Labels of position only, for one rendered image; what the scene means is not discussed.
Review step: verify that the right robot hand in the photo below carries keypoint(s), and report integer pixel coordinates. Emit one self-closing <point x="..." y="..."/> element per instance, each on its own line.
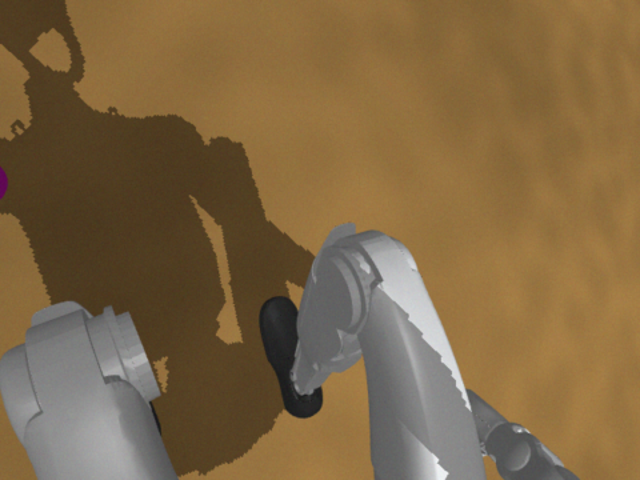
<point x="486" y="418"/>

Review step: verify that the right robot arm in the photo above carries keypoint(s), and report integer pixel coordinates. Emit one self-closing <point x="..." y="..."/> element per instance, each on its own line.
<point x="519" y="455"/>

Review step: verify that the bottle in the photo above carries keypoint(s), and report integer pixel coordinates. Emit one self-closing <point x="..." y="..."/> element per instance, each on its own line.
<point x="3" y="182"/>

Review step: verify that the right robot foot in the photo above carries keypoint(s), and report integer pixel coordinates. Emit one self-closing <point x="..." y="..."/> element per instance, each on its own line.
<point x="277" y="320"/>

